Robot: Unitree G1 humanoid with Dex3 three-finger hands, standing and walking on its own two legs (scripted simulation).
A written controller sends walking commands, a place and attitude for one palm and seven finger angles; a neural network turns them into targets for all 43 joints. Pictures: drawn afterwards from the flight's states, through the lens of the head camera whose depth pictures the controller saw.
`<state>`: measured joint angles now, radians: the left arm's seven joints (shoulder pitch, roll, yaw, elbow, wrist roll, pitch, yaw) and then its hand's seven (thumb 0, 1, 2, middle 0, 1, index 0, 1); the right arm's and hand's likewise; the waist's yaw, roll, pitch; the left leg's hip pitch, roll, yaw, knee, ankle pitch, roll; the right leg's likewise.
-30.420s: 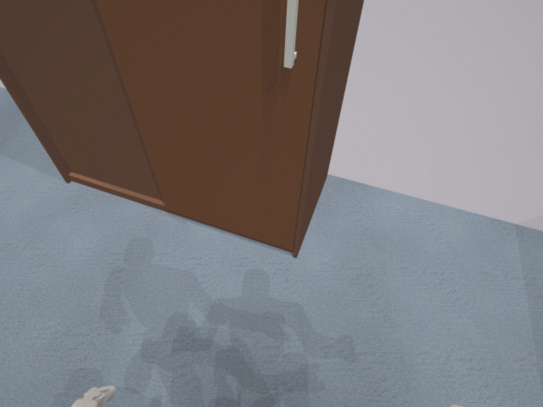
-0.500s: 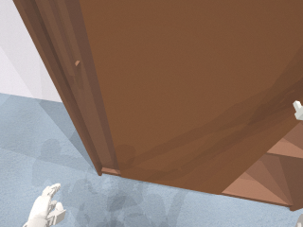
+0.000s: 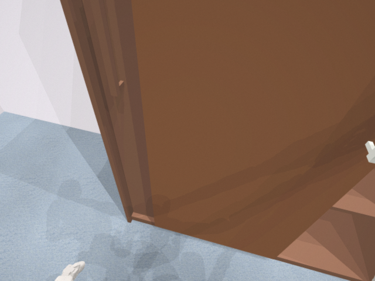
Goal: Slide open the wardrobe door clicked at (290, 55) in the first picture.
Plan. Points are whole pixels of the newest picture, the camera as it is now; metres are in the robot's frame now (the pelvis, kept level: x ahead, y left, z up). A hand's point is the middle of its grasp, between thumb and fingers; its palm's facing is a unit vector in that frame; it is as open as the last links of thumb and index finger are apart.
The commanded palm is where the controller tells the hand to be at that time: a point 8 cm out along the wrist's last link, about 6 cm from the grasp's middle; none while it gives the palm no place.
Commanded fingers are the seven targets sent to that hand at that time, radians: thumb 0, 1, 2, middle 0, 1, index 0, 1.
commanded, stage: stop walking and hold the door there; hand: right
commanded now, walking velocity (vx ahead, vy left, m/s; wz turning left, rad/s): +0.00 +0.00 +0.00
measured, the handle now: out of the picture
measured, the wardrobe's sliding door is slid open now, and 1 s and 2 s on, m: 0.45 0.45 0.45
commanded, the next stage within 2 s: loosen the grip on the handle in 1.50 s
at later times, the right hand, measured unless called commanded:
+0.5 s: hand out of the picture +0.37 -0.35 +0.22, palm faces +0.57 +0.78 -0.27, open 6.3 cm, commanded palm +0.32 -0.40 +0.18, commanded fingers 0.00 -0.90 -0.90 0.45 1.40 0.45 1.40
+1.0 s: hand out of the picture +0.37 -0.35 +0.22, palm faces +0.41 +0.89 -0.20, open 5.8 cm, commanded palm +0.33 -0.40 +0.18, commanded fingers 0.00 -0.90 -0.90 0.45 1.40 0.45 1.40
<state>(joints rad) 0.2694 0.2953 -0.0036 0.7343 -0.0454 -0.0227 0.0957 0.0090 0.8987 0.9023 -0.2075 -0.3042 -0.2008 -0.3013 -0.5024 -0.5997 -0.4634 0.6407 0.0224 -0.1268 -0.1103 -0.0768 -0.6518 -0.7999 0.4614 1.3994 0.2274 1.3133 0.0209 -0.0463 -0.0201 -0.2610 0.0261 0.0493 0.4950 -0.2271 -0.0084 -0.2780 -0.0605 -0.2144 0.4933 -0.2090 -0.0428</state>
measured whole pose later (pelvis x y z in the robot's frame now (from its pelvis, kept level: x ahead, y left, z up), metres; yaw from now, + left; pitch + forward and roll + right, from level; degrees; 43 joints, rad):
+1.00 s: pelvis -0.06 -0.08 -0.01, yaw -3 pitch +0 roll +1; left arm 0.18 0.21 -0.07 0.69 -0.04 -0.03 0.06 0.01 0.90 0.90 -0.21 -0.30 -0.20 -0.30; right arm -0.74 -0.46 -0.29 0.55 0.04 -0.11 -0.07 -0.13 -0.75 -0.80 0.46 1.40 0.26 1.37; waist 0.01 -0.04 0.13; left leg -0.25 -0.03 0.11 0.55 -0.31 0.07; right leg -0.36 -0.05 -0.09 0.64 -0.34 0.00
